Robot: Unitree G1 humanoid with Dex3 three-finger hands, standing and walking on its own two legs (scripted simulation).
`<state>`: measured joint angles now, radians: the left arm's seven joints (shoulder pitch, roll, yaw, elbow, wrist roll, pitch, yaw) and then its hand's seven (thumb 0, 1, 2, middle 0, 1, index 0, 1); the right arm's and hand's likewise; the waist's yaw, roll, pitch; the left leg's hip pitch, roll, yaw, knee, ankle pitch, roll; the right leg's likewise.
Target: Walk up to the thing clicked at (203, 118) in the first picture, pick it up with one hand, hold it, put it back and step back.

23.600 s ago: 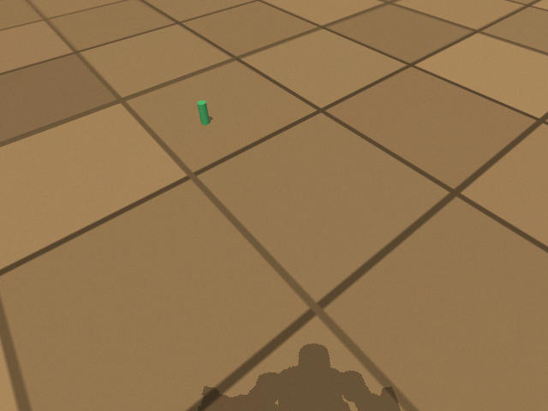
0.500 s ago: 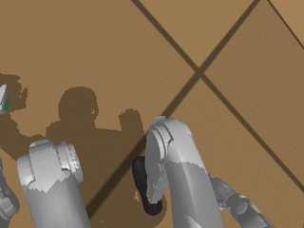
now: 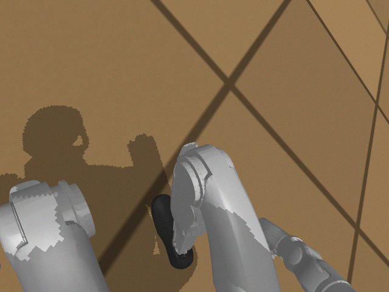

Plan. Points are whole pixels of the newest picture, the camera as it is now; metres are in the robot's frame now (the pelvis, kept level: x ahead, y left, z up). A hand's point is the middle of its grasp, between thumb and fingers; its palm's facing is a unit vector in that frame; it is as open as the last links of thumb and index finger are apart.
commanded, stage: lower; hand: left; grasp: from the side
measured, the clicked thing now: out of the picture +0.44 +0.30 -0.18
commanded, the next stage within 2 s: loosen in 0.56 s
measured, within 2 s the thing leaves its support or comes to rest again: rests again in 0.64 s
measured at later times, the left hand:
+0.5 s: hand out of the picture +0.45 +0.29 -0.17, palm faces +0.38 -0.93 -0.01, open 7.3 cm
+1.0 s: hand out of the picture +0.45 +0.29 -0.18, palm faces +0.38 -0.93 +0.01, open 10.0 cm
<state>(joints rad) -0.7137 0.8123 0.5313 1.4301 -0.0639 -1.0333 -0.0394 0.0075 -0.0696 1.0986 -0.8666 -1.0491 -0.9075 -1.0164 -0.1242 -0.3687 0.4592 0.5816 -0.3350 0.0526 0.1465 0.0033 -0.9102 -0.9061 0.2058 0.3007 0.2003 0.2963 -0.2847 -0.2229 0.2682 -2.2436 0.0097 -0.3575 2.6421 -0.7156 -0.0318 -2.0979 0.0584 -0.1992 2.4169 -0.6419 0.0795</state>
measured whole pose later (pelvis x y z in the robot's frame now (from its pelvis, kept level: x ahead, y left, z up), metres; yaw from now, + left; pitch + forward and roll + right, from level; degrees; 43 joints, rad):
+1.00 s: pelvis -0.01 +0.01 +0.00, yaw -3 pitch +13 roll -19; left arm -0.72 0.90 0.51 1.51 -0.07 -1.11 0.02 0.00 -0.12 0.58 -0.74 -0.68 -0.75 -0.66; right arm -0.18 -0.37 0.55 0.54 -0.38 0.05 0.14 0.00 -0.91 -0.90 0.21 0.30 0.20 0.30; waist -0.29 -0.28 0.31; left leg -2.22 0.02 -0.42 2.67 -0.73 -0.01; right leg -2.05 0.09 -0.24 2.38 -0.62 0.09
